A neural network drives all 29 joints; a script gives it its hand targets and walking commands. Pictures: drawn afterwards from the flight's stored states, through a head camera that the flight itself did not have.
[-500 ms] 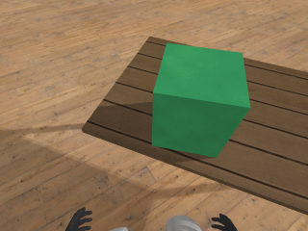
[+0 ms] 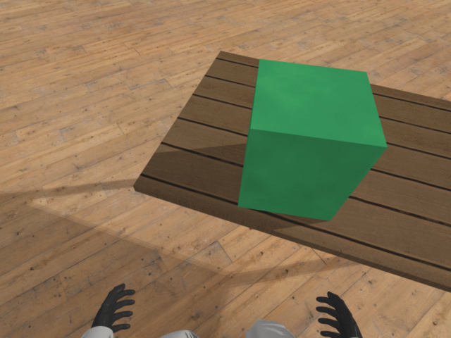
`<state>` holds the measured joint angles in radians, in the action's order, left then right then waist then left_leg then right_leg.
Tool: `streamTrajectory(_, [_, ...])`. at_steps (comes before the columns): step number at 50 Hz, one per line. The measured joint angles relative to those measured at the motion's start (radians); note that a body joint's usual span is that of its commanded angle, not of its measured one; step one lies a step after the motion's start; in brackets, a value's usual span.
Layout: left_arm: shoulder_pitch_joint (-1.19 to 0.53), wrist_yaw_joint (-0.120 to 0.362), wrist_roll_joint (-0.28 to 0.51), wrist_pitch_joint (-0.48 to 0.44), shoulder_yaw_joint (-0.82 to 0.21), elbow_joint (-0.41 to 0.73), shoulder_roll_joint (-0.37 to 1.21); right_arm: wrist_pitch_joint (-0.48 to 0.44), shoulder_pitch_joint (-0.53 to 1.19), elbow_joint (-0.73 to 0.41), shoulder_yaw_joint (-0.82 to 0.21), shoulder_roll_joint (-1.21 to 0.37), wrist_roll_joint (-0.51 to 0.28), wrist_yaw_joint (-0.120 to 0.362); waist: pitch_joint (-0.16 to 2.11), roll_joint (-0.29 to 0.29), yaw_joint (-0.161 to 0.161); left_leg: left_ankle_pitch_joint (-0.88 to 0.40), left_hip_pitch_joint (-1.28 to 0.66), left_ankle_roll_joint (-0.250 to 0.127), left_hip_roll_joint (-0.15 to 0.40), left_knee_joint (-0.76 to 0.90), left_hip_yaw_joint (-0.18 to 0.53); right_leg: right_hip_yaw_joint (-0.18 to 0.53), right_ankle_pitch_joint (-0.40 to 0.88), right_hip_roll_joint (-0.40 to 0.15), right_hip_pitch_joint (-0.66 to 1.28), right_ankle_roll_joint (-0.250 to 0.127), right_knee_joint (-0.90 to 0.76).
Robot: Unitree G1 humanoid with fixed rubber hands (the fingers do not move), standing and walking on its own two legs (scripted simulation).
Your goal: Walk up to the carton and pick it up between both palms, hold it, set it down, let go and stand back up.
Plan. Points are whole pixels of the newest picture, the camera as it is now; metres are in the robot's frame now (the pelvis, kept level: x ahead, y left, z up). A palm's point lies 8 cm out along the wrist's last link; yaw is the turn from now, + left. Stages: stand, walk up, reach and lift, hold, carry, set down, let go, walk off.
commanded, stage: walk up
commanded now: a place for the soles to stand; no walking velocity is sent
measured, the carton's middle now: (296, 144) +0.47 -0.16 +0.04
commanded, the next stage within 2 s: none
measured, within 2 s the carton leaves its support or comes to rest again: neither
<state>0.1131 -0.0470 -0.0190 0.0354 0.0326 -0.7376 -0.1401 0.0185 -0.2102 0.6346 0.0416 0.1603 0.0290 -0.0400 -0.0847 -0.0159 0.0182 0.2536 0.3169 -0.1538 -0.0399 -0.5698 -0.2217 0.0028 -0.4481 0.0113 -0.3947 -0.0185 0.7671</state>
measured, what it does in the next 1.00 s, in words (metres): steps on the spot: right foot, then left foot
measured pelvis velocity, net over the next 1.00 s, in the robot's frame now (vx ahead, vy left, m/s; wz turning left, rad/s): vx -0.02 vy -0.03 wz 0.03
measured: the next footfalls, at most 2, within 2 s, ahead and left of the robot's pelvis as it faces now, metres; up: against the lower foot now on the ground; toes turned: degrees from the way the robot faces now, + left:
right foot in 0.26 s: +0.01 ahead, -0.12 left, +0.00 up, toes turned -3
left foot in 0.50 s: +0.05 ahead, +0.13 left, +0.00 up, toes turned -3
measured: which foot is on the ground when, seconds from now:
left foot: down 0.00-0.30, up 0.32-0.48, down 0.50-1.00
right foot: up 0.00-0.24, down 0.26-1.00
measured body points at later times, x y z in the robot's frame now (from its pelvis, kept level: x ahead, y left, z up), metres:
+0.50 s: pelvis -0.03 +0.02 +0.00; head -0.02 +0.01 +0.45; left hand +0.05 +0.23 -0.13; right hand +0.03 -0.22 -0.13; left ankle +0.01 +0.13 -0.73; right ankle -0.03 -0.12 -0.72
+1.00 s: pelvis -0.02 -0.03 +0.01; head -0.03 -0.03 +0.46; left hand +0.08 +0.19 -0.12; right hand +0.06 -0.24 -0.12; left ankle +0.01 +0.13 -0.72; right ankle -0.03 -0.12 -0.72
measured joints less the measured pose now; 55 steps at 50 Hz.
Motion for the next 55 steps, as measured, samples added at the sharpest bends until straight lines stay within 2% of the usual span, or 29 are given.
streamTrajectory(4, [0.027,-0.01,-0.006,0.007,0.001,-0.029,0.001,0.009,-0.004,-0.022,-0.004,-0.019,0.013,-0.01,0.007,0.006,0.005,-0.014,0.008,-0.007,0.002,0.01,-0.024,0.038,-0.027,-0.007,-0.024,0.035,0.116])
streamTrajectory(7, [0.064,-0.007,-0.013,0.011,-0.004,-0.047,0.01,0.015,-0.02,-0.028,-0.008,-0.033,0.017,-0.006,0.023,0.012,0.007,-0.023,0.01,-0.007,0.0,0.023,-0.045,0.041,-0.032,-0.025,-0.01,0.051,0.12])
streamTrajectory(11, [0.125,0.01,-0.018,0.01,-0.008,-0.05,0.031,0.023,-0.052,-0.024,-0.006,-0.036,0.018,0.002,0.044,0.004,0.001,-0.032,0.014,0.0,0.006,0.035,-0.071,0.01,-0.069,-0.037,0.048,0.028,0.026])
streamTrajectory(13, [0.159,0.017,-0.017,-0.001,-0.006,-0.043,0.042,0.028,-0.068,-0.015,-0.002,-0.028,0.015,0.007,0.05,0.0,-0.01,-0.033,0.014,0.01,0.008,0.038,-0.087,-0.01,-0.015,-0.038,0.099,-0.001,-0.079])
streamTrajectory(14, [0.171,0.013,-0.018,-0.011,0.0,-0.041,0.05,0.031,-0.074,-0.005,0.002,-0.019,0.013,0.012,0.045,-0.012,-0.017,-0.032,0.01,0.027,0.016,0.037,-0.087,-0.013,0.086,-0.033,0.118,-0.006,-0.131])
streamTrajectory(15, [0.184,0.012,-0.02,-0.021,0.003,-0.037,0.055,0.034,-0.081,0.007,0.006,-0.008,0.01,0.02,0.042,-0.027,-0.023,-0.025,0.008,0.075,0.024,0.033,-0.081,-0.019,0.141,-0.028,0.133,-0.004,-0.159])
streamTrajectory(16, [0.201,0.012,-0.017,-0.03,0.002,-0.031,0.055,0.037,-0.091,0.017,0.009,0.002,0.01,0.028,0.046,-0.032,-0.03,0.021,0.024,0.13,0.022,-0.002,-0.061,-0.02,0.149,-0.028,0.133,-0.009,-0.167])
streamTrajectory(17, [0.217,0.008,-0.008,-0.037,0.005,-0.026,0.053,0.04,-0.097,0.023,0.011,0.01,0.012,0.035,0.049,-0.032,-0.04,0.077,0.052,0.158,0.016,-0.081,-0.016,-0.015,0.141,-0.03,0.127,-0.017,-0.166])
streamTrajectory(20, [0.252,-0.014,-0.005,-0.041,0.017,-0.038,0.053,0.039,-0.105,0.043,0.017,0.031,0.009,0.051,0.057,-0.036,-0.038,0.184,0.097,0.186,0.017,-0.265,0.134,-0.003,0.144,-0.03,0.127,-0.001,-0.192])
streamTrajectory(23, [0.257,0.001,-0.018,-0.039,0.015,-0.033,0.044,0.016,-0.123,0.065,0.013,0.03,0.011,0.056,0.065,-0.03,-0.028,0.166,0.039,0.184,0.054,-0.152,0.198,-0.007,0.16,-0.032,0.131,0.028,-0.21])
streamTrajectory(25, [0.239,0.025,-0.022,-0.035,0.01,-0.027,0.027,-0.004,-0.139,0.072,0.007,0.015,0.014,0.051,0.063,-0.013,-0.017,0.033,-0.016,0.172,0.063,-0.017,0.207,-0.019,0.139,-0.043,0.121,0.04,-0.172])
streamTrajectory(27, [0.215,0.046,-0.022,-0.027,0.007,-0.027,0.003,-0.017,-0.15,0.081,-0.003,-0.014,0.018,0.043,0.062,0.034,-0.016,0.006,-0.022,0.153,0.035,-0.017,0.199,-0.006,0.101,-0.065,0.111,0.036,-0.129])
streamTrajectory(30, [0.186,0.055,-0.031,-0.013,0.001,-0.012,-0.021,-0.027,-0.179,0.081,-0.012,-0.049,0.004,0.033,0.08,0.061,-0.005,0.022,-0.017,0.144,0.026,-0.019,0.223,-0.006,0.03,-0.05,0.111,0.027,-0.12])
streamTrajectory(32, [0.165,0.057,-0.029,-0.012,-0.003,-0.005,-0.032,-0.03,-0.186,0.078,-0.014,-0.065,0.003,0.027,0.083,0.073,0.002,0.014,-0.017,0.147,0.024,-0.006,0.238,-0.014,0.053,-0.046,0.117,0.021,-0.142])
streamTrajectory(34, [0.145,0.058,-0.016,-0.014,-0.005,-0.007,-0.036,-0.035,-0.181,0.078,-0.017,-0.069,-0.002,0.021,0.075,0.077,0.0,0.005,-0.026,0.152,0.026,0.007,0.245,-0.018,0.142,-0.043,0.136,0.022,-0.186])
streamTrajectory(37, [0.125,0.06,-0.004,-0.017,-0.014,-0.028,-0.031,-0.045,-0.163,0.078,-0.019,-0.063,-0.012,0.019,0.067,0.056,0.001,-0.005,-0.042,0.161,0.039,0.026,0.256,-0.029,0.166,-0.029,0.164,0.026,-0.227])
streamTrajectory(40, [0.114,0.064,-0.004,-0.016,-0.017,-0.041,-0.021,-0.053,-0.155,0.077,-0.019,-0.059,-0.016,0.016,0.064,0.036,0.006,-0.018,-0.062,0.17,0.043,0.052,0.273,-0.046,0.169,-0.024,0.19,0.018,-0.253])
streamTrajectory(44, [0.114,0.068,-0.006,-0.018,-0.016,-0.048,-0.006,-0.049,-0.15,0.08,-0.016,-0.047,-0.013,0.016,0.065,0.013,-0.002,-0.027,-0.075,0.185,0.051,0.069,0.292,-0.065,0.17,-0.016,0.207,0.004,-0.267])
streamTrajectory(55, [0.145,0.068,-0.004,-0.018,-0.011,-0.072,0.005,-0.045,-0.134,0.114,-0.006,-0.033,-0.008,0.007,0.059,-0.004,-0.009,-0.023,-0.07,0.223,0.078,0.061,0.352,-0.123,0.152,0.016,0.222,-0.041,-0.265])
